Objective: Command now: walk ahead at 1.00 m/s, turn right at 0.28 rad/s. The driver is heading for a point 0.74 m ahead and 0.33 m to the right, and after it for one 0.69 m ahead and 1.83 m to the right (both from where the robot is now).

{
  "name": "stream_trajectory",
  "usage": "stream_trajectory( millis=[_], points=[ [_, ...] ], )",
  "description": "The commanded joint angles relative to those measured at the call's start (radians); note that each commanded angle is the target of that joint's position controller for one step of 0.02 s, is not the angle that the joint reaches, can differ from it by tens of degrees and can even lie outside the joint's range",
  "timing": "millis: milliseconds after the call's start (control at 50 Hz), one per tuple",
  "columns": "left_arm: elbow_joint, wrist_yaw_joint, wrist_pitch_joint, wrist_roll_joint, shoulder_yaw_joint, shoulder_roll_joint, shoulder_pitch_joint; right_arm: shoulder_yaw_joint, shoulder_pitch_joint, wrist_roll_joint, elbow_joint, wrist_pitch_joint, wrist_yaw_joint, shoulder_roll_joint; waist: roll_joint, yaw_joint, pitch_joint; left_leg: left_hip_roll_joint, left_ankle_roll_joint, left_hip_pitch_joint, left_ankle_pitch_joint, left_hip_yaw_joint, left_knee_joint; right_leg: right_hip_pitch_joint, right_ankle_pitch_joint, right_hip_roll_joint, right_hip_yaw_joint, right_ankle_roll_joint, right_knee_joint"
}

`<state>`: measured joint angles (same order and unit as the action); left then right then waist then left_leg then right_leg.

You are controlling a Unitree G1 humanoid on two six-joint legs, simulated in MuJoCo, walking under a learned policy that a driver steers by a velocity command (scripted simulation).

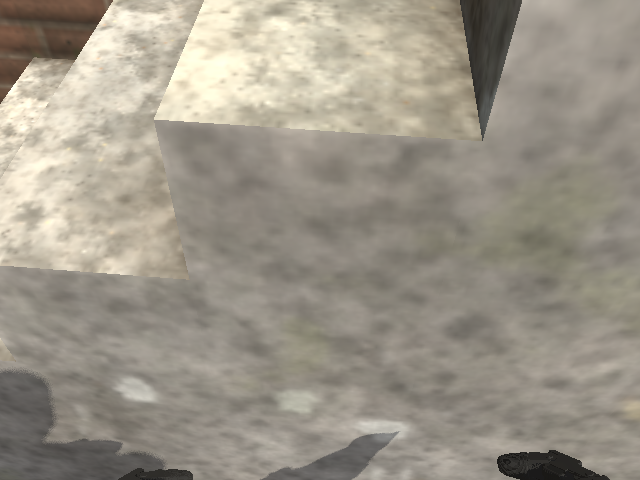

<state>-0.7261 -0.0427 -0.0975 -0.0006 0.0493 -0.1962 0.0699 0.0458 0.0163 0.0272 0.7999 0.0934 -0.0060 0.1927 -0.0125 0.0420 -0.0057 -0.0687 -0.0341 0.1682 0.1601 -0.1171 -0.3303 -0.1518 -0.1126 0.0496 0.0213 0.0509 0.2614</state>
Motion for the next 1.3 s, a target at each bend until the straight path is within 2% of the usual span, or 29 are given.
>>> stream_trajectory(
  millis=[20, 40, 140, 240, 280, 340, 440, 500, 560, 580, 640, 680, 740, 780, 800, 820, 840, 860, 900, 940, 960, 1000, 1020, 1060, 1100, 1120, 1200, 1260, 1300],
  points=[
    [0.053, 0.018, -0.011, -0.010, -0.027, -0.086, -0.091, -0.042, 0.067, 0.007, -0.047, 0.029, 0.010, 0.165, 0.047, -0.040, 0.096, 0.167, 0.026, -0.034, -0.099, -0.099, 0.127, 0.055, 0.076, 0.048, -0.126, -0.013, 0.015],
    [0.037, 0.024, -0.009, -0.011, -0.033, -0.089, -0.080, -0.047, 0.088, 0.018, -0.049, 0.026, 0.011, 0.172, 0.054, -0.036, 0.099, 0.173, 0.035, -0.039, -0.077, -0.091, 0.130, 0.034, 0.057, 0.045, -0.130, -0.020, 0.029],
    [-0.005, 0.018, -0.003, -0.026, -0.041, -0.066, -0.062, -0.048, 0.137, 0.012, -0.068, 0.024, 0.038, 0.144, 0.087, -0.026, 0.075, 0.201, 0.030, -0.078, -0.050, -0.029, 0.163, -0.067, 0.021, 0.008, -0.134, -0.030, 0.096],
    [-0.012, 0.020, 0.010, -0.023, -0.057, -0.081, -0.041, -0.057, 0.129, 0.011, -0.091, 0.005, 0.054, 0.156, 0.093, -0.011, 0.106, 0.236, -0.013, -0.142, -0.140, 0.062, 0.086, -0.157, -0.012, -0.020, -0.132, -0.042, 0.194],
    [0.009, 0.020, 0.012, -0.015, -0.052, -0.063, -0.080, -0.057, 0.142, 0.016, -0.106, 0.001, 0.061, 0.162, 0.090, -0.008, 0.097, 0.253, -0.019, -0.124, -0.221, 0.088, 0.063, -0.169, -0.008, -0.021, -0.133, -0.059, 0.221],
    [-0.002, 0.024, 0.010, -0.015, -0.064, -0.096, -0.051, -0.059, 0.138, 0.008, -0.115, -0.014, 0.070, 0.174, 0.045, -0.001, 0.114, 0.238, -0.003, -0.164, -0.281, 0.179, -0.022, -0.178, 0.059, -0.031, -0.144, -0.076, 0.213],
    [0.002, 0.032, 0.018, -0.014, -0.098, -0.172, -0.032, -0.051, 0.112, -0.004, -0.144, -0.029, 0.085, 0.177, -0.041, -0.004, 0.143, 0.183, 0.031, -0.192, -0.136, 0.249, -0.126, -0.164, 0.372, -0.014, -0.273, -0.109, 0.195],
    [0.010, 0.032, 0.024, -0.017, -0.111, -0.201, -0.020, -0.047, 0.107, -0.008, -0.164, -0.037, 0.089, 0.175, -0.086, 0.006, 0.147, 0.155, 0.040, -0.215, -0.052, 0.243, -0.169, -0.180, 0.379, 0.000, -0.390, -0.134, 0.138],
    [0.010, 0.027, 0.030, -0.014, -0.117, -0.214, -0.041, -0.054, 0.082, -0.016, -0.171, -0.046, 0.089, 0.184, -0.066, -0.005, 0.154, 0.134, 0.049, -0.232, -0.013, 0.222, -0.171, -0.203, 0.330, -0.015, -0.436, -0.139, 0.119],
    [-0.002, 0.028, 0.032, -0.025, -0.123, -0.230, -0.027, -0.053, 0.058, -0.016, -0.173, -0.045, 0.085, 0.180, -0.058, -0.025, 0.170, 0.147, 0.036, -0.272, 0.029, 0.200, -0.138, -0.231, 0.246, -0.035, -0.449, -0.136, 0.125],
    [0.002, 0.033, 0.029, -0.036, -0.116, -0.197, -0.045, -0.070, 0.032, 0.013, -0.154, -0.048, 0.084, 0.222, 0.043, -0.026, 0.136, 0.249, -0.015, -0.376, -0.010, 0.166, -0.099, -0.390, 0.046, -0.093, -0.382, -0.109, 0.167],
    [-0.013, 0.026, 0.029, -0.032, -0.111, -0.171, 0.005, -0.079, 0.067, 0.025, -0.149, -0.055, 0.090, 0.244, 0.174, 0.003, 0.135, 0.396, -0.060, -0.322, -0.103, 0.146, -0.058, -0.389, -0.100, -0.130, -0.252, -0.114, 0.344],
    [0.033, 0.030, 0.042, -0.011, -0.111, -0.177, -0.044, -0.082, 0.051, 0.020, -0.141, -0.037, 0.080, 0.236, 0.184, -0.023, 0.068, 0.525, -0.104, -0.134, -0.113, 0.180, 0.001, -0.387, -0.187, -0.045, -0.152, -0.144, 0.573],
    [0.005, 0.029, 0.042, -0.012, -0.111, -0.166, 0.043, -0.078, 0.106, 0.012, -0.146, -0.043, 0.075, 0.221, 0.112, 0.036, 0.042, 0.466, -0.068, -0.075, -0.285, 0.297, -0.113, -0.289, -0.191, -0.037, -0.118, -0.178, 0.491],
    [-0.029, 0.030, 0.036, -0.006, -0.120, -0.172, 0.138, -0.078, 0.123, 0.003, -0.148, -0.051, 0.071, 0.225, 0.048, 0.084, 0.068, 0.397, -0.043, -0.050, -0.403, 0.347, -0.277, -0.175, -0.149, -0.091, -0.098, -0.208, 0.403],
    [-0.052, 0.035, 0.026, 0.000, -0.138, -0.211, 0.219, -0.080, 0.135, -0.009, -0.160, -0.063, 0.072, 0.237, -0.027, 0.127, 0.062, 0.328, 0.002, -0.025, -0.364, 0.342, -0.438, -0.116, 0.044, -0.113, -0.160, -0.232, 0.295],
    [-0.042, 0.033, 0.017, 0.001, -0.170, -0.329, 0.179, -0.067, 0.099, -0.020, -0.211, -0.071, 0.064, 0.201, -0.297, 0.055, 0.032, 0.178, 0.071, 0.088, 0.098, 0.348, -0.570, -0.096, 0.291, -0.025, -0.475, -0.271, 0.080],
    [-0.007, 0.029, 0.032, 0.017, -0.182, -0.390, 0.117, -0.041, 0.128, -0.004, -0.249, -0.065, 0.043, 0.158, -0.314, 0.010, 0.018, 0.042, 0.114, 0.267, 0.405, 0.229, -0.638, -0.034, 0.233, 0.029, -0.765, -0.303, -0.076],
    [0.018, 0.045, 0.039, 0.028, -0.175, -0.330, 0.044, -0.039, 0.026, -0.003, -0.185, -0.048, 0.035, 0.170, -0.069, -0.035, 0.058, 0.073, 0.073, 0.268, 0.300, 0.103, -0.566, 0.054, 0.362, 0.057, -0.610, -0.278, -0.011],
    [0.008, 0.045, 0.030, -0.002, -0.141, -0.227, 0.025, -0.032, 0.017, -0.025, -0.172, -0.025, 0.059, 0.141, -0.090, -0.035, 0.108, 0.083, 0.032, 0.179, 0.174, 0.106, -0.362, 0.118, 0.648, 0.033, -0.454, -0.198, 0.049],
    [0.001, 0.040, 0.030, -0.007, -0.127, -0.191, 0.048, -0.027, 0.027, -0.029, -0.175, -0.020, 0.061, 0.125, -0.112, -0.015, 0.141, 0.061, 0.030, 0.140, 0.151, 0.113, -0.285, 0.158, 0.704, 0.024, -0.418, -0.159, 0.067],
    [-0.018, 0.033, 0.031, -0.009, -0.115, -0.175, 0.089, -0.015, 0.050, -0.036, -0.185, -0.015, 0.058, 0.101, -0.083, 0.007, 0.197, 0.052, 0.040, 0.088, 0.107, 0.093, -0.161, 0.209, 0.610, 0.026, -0.421, -0.135, 0.061],
    [-0.014, 0.030, 0.036, -0.002, -0.096, -0.148, 0.067, -0.006, 0.042, -0.037, -0.179, -0.010, 0.057, 0.080, -0.063, -0.002, 0.213, 0.081, 0.048, 0.069, 0.072, 0.078, -0.077, 0.218, 0.504, 0.041, -0.429, -0.122, 0.038],
    [0.008, 0.033, 0.042, -0.003, -0.076, -0.151, -0.016, 0.008, 0.008, -0.030, -0.152, 0.000, 0.060, 0.056, -0.032, -0.019, 0.214, 0.123, 0.059, -0.081, -0.085, 0.078, 0.012, 0.091, 0.153, 0.041, -0.447, -0.108, -0.019],
    [0.023, 0.045, 0.038, 0.011, -0.057, -0.166, -0.077, 0.006, -0.012, -0.011, -0.132, 0.001, 0.056, 0.086, -0.028, -0.025, 0.158, 0.147, 0.054, -0.142, -0.035, 0.047, 0.002, -0.063, -0.229, 0.027, -0.462, -0.113, -0.111],
    [0.019, 0.049, 0.036, 0.008, -0.047, -0.165, -0.067, -0.005, 0.015, -0.010, -0.131, 0.000, 0.050, 0.119, 0.053, -0.004, 0.106, 0.142, 0.037, -0.097, 0.016, 0.011, 0.013, -0.091, -0.281, 0.025, -0.439, -0.101, -0.152],
    [-0.019, 0.042, 0.012, 0.030, -0.040, -0.192, -0.085, -0.010, -0.052, -0.043, -0.079, 0.013, 0.023, 0.089, 0.104, -0.017, 0.061, 0.141, 0.018, -0.020, 0.002, -0.064, 0.076, 0.001, -0.095, 0.029, -0.321, -0.090, -0.075],
    [-0.042, 0.042, 0.000, 0.034, -0.035, -0.161, -0.098, -0.023, -0.101, -0.039, -0.036, 0.006, 0.022, 0.105, 0.041, -0.026, 0.029, 0.130, 0.012, 0.047, 0.035, -0.087, 0.039, 0.011, -0.069, 0.039, -0.277, -0.094, -0.047],
    [-0.037, 0.031, 0.010, 0.033, -0.053, -0.193, -0.125, -0.039, -0.091, -0.032, -0.035, -0.001, 0.021, 0.124, 0.009, -0.033, 0.021, 0.103, 0.006, 0.111, 0.078, -0.097, -0.012, 0.009, -0.115, 0.052, -0.259, -0.111, -0.028]
  ],
)
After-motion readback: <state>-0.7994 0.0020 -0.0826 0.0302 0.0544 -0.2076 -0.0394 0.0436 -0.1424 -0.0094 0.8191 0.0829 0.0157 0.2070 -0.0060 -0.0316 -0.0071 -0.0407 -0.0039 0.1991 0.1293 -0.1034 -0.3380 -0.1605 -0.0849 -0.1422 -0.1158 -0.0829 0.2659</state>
